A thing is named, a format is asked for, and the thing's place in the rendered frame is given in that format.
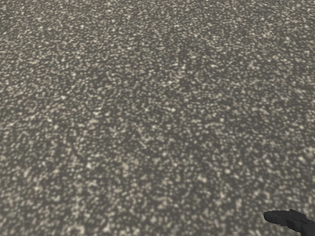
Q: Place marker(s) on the robot right hand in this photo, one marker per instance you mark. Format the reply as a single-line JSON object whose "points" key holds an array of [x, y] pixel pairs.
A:
{"points": [[293, 219]]}

